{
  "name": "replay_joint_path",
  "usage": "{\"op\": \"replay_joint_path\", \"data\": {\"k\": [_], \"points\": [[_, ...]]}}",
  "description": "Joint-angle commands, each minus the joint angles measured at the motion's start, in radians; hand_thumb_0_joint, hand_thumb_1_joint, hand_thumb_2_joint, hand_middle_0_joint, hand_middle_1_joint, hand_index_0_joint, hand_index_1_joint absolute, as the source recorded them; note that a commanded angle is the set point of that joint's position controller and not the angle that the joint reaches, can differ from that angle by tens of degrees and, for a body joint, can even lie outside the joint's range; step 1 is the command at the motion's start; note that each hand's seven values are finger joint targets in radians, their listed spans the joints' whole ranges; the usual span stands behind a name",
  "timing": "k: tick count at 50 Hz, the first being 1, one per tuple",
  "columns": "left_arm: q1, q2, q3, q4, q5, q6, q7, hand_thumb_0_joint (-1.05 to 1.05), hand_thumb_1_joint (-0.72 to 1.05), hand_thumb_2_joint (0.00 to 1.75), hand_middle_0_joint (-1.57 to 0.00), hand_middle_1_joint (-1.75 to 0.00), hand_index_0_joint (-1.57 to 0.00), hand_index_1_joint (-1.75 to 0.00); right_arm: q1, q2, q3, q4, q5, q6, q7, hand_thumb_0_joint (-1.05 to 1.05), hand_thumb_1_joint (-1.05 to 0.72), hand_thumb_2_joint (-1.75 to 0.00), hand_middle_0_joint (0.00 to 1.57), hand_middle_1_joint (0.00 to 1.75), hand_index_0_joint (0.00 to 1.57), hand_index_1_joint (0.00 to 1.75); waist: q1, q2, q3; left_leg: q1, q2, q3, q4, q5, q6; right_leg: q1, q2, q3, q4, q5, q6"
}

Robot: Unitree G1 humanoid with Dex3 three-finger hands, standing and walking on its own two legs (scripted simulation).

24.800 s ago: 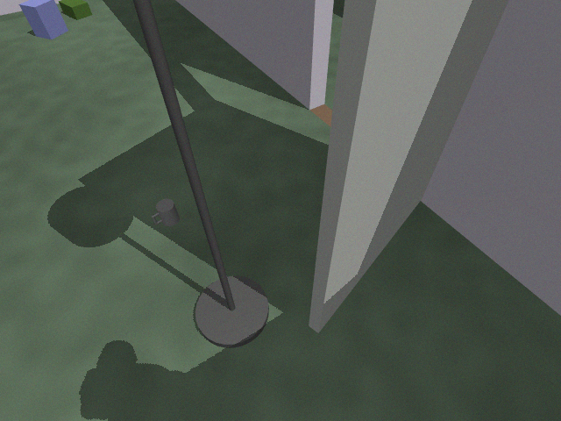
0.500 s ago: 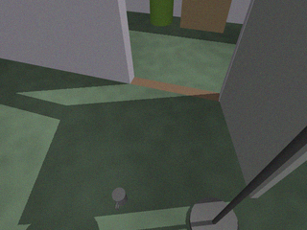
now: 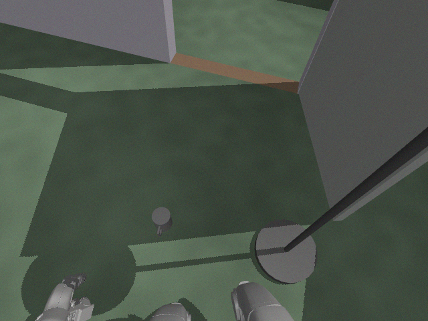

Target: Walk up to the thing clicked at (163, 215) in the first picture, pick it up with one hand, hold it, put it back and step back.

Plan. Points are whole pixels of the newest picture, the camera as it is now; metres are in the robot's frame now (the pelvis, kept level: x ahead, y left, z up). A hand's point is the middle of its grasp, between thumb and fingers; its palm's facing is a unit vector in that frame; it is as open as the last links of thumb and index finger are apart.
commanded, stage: walk up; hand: left
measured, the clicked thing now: (161, 223) +0.50 +0.23 -0.71
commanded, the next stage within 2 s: stand in 1.86 s
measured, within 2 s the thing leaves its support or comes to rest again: neither
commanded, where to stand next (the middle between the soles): +0.13 -0.03 m, yaw +0 degrees
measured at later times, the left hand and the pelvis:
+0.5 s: hand out of the picture +0.01 +0.25 -0.14, palm faces +0.00 -0.92 -0.40, open 7.4 cm; pelvis -0.13 -0.01 -0.01, yaw +1 degrees
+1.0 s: hand out of the picture -0.20 +0.23 -0.14, palm faces -0.03 -0.93 -0.37, open 7.4 cm; pelvis -0.24 -0.03 +0.00, yaw -3 degrees
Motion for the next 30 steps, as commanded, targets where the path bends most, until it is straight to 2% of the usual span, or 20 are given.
{"op": "replay_joint_path", "data": {"k": [1, 3, 6, 8, 9, 10, 11, 12, 14, 16, 19, 21, 23, 24, 25, 26, 27, 28, 29, 30], "points": [[0.043, 0.161, 0.052, -0.095, 0.010, -0.023, 0.008, 0.00, 0.90, 0.90, -0.20, -0.30, -0.20, -0.30, 0.002, -0.277, -0.078, -0.118, 0.009, -0.034, -0.040, 0.00, -0.90, -0.90, 0.20, 0.30, 0.20, 0.30, -0.001, 0.169, -0.249, 0.306, 0.261, -0.254, -0.115, 0.734, 0.221, -0.034, -0.050, 0.019, -0.089, -0.005, 0.032], [0.035, 0.155, 0.054, -0.114, 0.009, -0.029, 0.003, 0.00, 0.90, 0.90, -0.20, -0.30, -0.20, -0.30, 0.025, -0.287, -0.077, -0.126, 0.013, -0.032, -0.041, 0.00, -0.90, -0.90, 0.20, 0.30, 0.20, 0.30, -0.019, 0.184, -0.259, 0.317, 0.269, -0.243, -0.098, 0.735, 0.225, 0.011, -0.068, -0.020, -0.221, -0.001, 0.036], [0.087, 0.142, 0.059, -0.105, 0.010, -0.035, -0.005, 0.00, 0.90, 0.90, -0.20, -0.30, -0.20, -0.30, 0.005, -0.302, -0.075, -0.146, 0.015, -0.023, -0.034, 0.00, -0.90, -0.90, 0.20, 0.30, 0.20, 0.30, -0.010, 0.239, -0.288, 0.244, 0.243, -0.208, -0.082, 0.633, 0.188, 0.162, -0.087, -0.100, -0.468, 0.060, 0.010], [0.174, 0.127, 0.061, -0.070, 0.015, -0.042, -0.006, 0.00, 0.90, 0.90, -0.20, -0.30, -0.20, -0.30, -0.030, -0.308, -0.073, -0.159, 0.022, -0.011, -0.028, 0.00, -0.90, -0.90, 0.20, 0.30, 0.20, 0.30, 0.033, 0.233, -0.309, 0.179, 0.223, -0.184, -0.028, 0.559, 0.157, 0.298, -0.087, -0.140, -0.719, 0.246, -0.015], [0.199, 0.142, 0.066, -0.060, 0.023, -0.050, -0.004, 0.00, 0.90, 0.90, -0.20, -0.30, -0.20, -0.30, -0.039, -0.281, -0.065, -0.162, 0.028, -0.009, -0.025, 0.00, -0.90, -0.90, 0.20, 0.30, 0.20, 0.30, 0.047, 0.203, -0.318, 0.083, 0.199, -0.166, 0.003, 0.461, 0.109, 0.383, -0.124, -0.101, -0.772, 0.375, -0.032], [0.195, 0.215, 0.086, -0.071, 0.035, -0.057, -0.004, 0.00, 0.90, 0.90, -0.20, -0.30, -0.20, -0.30, -0.034, -0.241, -0.052, -0.171, 0.035, -0.008, -0.023, 0.00, -0.90, -0.90, 0.20, 0.30, 0.20, 0.30, 0.036, 0.034, -0.297, -0.091, 0.099, -0.135, 0.095, 0.264, 0.047, 0.446, -0.249, 0.101, -0.761, 0.494, -0.077], [0.146, 0.293, 0.100, -0.094, 0.014, -0.049, -0.010, 0.00, 0.90, 0.90, -0.20, -0.30, -0.20, -0.30, -0.072, -0.204, -0.044, -0.187, 0.044, -0.007, -0.032, 0.00, -0.90, -0.90, 0.20, 0.30, 0.20, 0.30, 0.059, -0.187, -0.245, -0.141, -0.088, -0.017, 0.280, -0.153, -0.007, 0.324, -0.437, 0.284, -0.809, 0.677, -0.256], [0.118, 0.311, 0.100, -0.126, 0.023, -0.059, -0.010, 0.00, 0.90, 0.90, -0.20, -0.30, -0.20, -0.30, -0.077, -0.226, -0.057, -0.177, 0.042, 0.000, -0.041, 0.00, -0.90, -0.90, 0.20, 0.30, 0.20, 0.30, 0.067, -0.186, -0.217, -0.125, -0.076, -0.102, 0.497, -0.348, -0.017, 0.212, -0.526, 0.382, -0.811, 0.777, -0.331], [0.051, 0.219, 0.077, -0.149, 0.011, -0.057, -0.002, 0.00, 0.90, 0.90, -0.20, -0.30, -0.20, -0.30, -0.008, -0.236, -0.051, -0.145, 0.052, 0.001, -0.037, 0.00, -0.90, -0.90, 0.20, 0.30, 0.20, 0.30, 0.016, -0.040, -0.201, -0.152, -0.095, -0.179, 0.586, -0.253, -0.020, 0.248, -0.396, 0.174, -0.736, 0.821, -0.261], [0.024, 0.203, 0.077, -0.170, 0.025, -0.052, 0.004, 0.00, 0.90, 0.90, -0.20, -0.30, -0.20, -0.30, 0.018, -0.233, -0.043, -0.138, 0.052, -0.011, -0.040, 0.00, -0.90, -0.90, 0.20, 0.30, 0.20, 0.30, 0.012, -0.105, -0.212, -0.161, -0.104, -0.130, 0.576, -0.204, -0.037, 0.283, -0.347, 0.084, -0.691, 0.854, -0.228], [0.090, 0.182, 0.069, -0.184, 0.029, -0.044, 0.010, 0.00, 0.90, 0.90, -0.20, -0.30, -0.20, -0.30, -0.001, -0.224, -0.041, -0.156, 0.037, -0.020, -0.041, 0.00, -0.90, -0.90, 0.20, 0.30, 0.20, 0.30, 0.057, -0.118, -0.226, -0.189, -0.084, -0.081, 0.395, -0.241, -0.046, 0.410, -0.340, 0.070, -0.661, 0.897, -0.234], [0.099, 0.196, 0.073, -0.195, 0.028, -0.041, 0.015, 0.00, 0.90, 0.90, -0.20, -0.30, -0.20, -0.30, 0.024, -0.212, -0.039, -0.162, 0.029, -0.025, -0.038, 0.00, -0.90, -0.90, 0.20, 0.30, 0.20, 0.30, 0.056, -0.160, -0.249, -0.152, -0.038, -0.059, 0.223, -0.237, -0.042, 0.457, -0.366, 0.089, -0.628, 0.912, -0.227], [0.105, 0.195, 0.068, -0.196, 0.019, -0.032, 0.010, 0.00, 0.90, 0.90, -0.20, -0.30, -0.20, -0.30, 0.039, -0.213, -0.046, -0.153, 0.021, -0.030, -0.032, 0.00, -0.90, -0.90, 0.20, 0.30, 0.20, 0.30, 0.047, -0.150, -0.272, -0.085, -0.037, -0.007, 0.026, -0.145, -0.032, 0.458, -0.335, 0.069, -0.575, 0.867, -0.199], [0.099, 0.200, 0.068, -0.203, 0.013, -0.026, 0.006, 0.00, 0.90, 0.90, -0.20, -0.30, -0.20, -0.30, 0.063, -0.209, -0.050, -0.143, 0.018, -0.034, -0.030, 0.00, -0.90, -0.90, 0.20, 0.30, 0.20, 0.30, 0.030, -0.126, -0.284, -0.020, -0.043, 0.023, -0.114, -0.026, -0.025, 0.437, -0.309, 0.047, -0.522, 0.826, -0.176], [0.075, 0.201, 0.061, -0.210, 0.007, -0.020, 0.001, 0.00, 0.90, 0.90, -0.20, -0.30, -0.20, -0.30, 0.102, -0.218, -0.057, -0.131, 0.013, -0.038, -0.029, 0.00, -0.90, -0.90, 0.20, 0.30, 0.20, 0.30, 0.004, -0.095, -0.292, 0.071, -0.024, 0.013, -0.237, 0.161, -0.013, 0.361, -0.299, 0.042, -0.483, 0.739, -0.137], [0.099, 0.153, 0.047, -0.216, 0.005, -0.014, -0.003, 0.00, 0.90, 0.90, -0.20, -0.30, -0.20, -0.30, 0.078, -0.279, -0.075, -0.138, -0.005, -0.043, -0.030, 0.00, -0.90, -0.90, 0.20, 0.30, 0.20, 0.30, 0.021, 0.039, -0.285, 0.169, 0.124, -0.206, -0.256, 0.315, 0.039, 0.173, -0.210, 0.018, -0.400, 0.497, -0.076], [0.065, 0.139, 0.046, -0.234, -0.003, -0.017, 0.003, 0.00, 0.90, 0.90, -0.20, -0.30, -0.20, -0.30, 0.018, -0.396, -0.092, -0.165, 0.003, -0.039, -0.017, 0.00, -0.90, -0.90, 0.20, 0.30, 0.20, 0.30, 0.011, 0.293, -0.257, 0.110, 0.368, -0.477, -0.306, 0.460, 0.193, 0.054, -0.034, -0.110, -0.235, -0.009, -0.027], [0.015, 0.179, 0.067, -0.223, 0.014, -0.013, 0.017, 0.00, 0.90, 0.90, -0.20, -0.30, -0.20, -0.30, 0.020, -0.429, -0.109, -0.176, 0.001, -0.042, -0.017, 0.00, -0.90, -0.90, 0.20, 0.30, 0.20, 0.30, -0.043, 0.284, -0.245, 0.009, 0.458, -0.587, -0.325, 0.472, 0.306, 0.084, -0.030, 0.025, -0.019, -0.145, -0.016], [0.014, 0.187, 0.074, -0.201, 0.015, -0.006, 0.016, 0.00, 0.90, 0.90, -0.20, -0.30, -0.20, -0.30, -0.002, -0.368, -0.097, -0.168, 0.002, -0.045, -0.023, 0.00, -0.90, -0.90, 0.20, 0.30, 0.20, 0.30, -0.012, 0.144, -0.222, -0.003, 0.386, -0.445, -0.280, 0.504, 0.264, 0.081, -0.021, 0.091, 0.073, -0.103, -0.023], [0.069, 0.166, 0.072, -0.181, -0.001, -0.005, 0.013, 0.00, 0.90, 0.90, -0.20, -0.30, -0.20, -0.30, -0.059, -0.319, -0.074, -0.174, 0.002, -0.046, -0.029, 0.00, -0.90, -0.90, 0.20, 0.30, 0.20, 0.30, 0.039, 0.123, -0.216, 0.043, 0.309, -0.326, -0.252, 0.536, 0.218, 0.034, -0.010, 0.100, 0.121, -0.050, -0.028]]}}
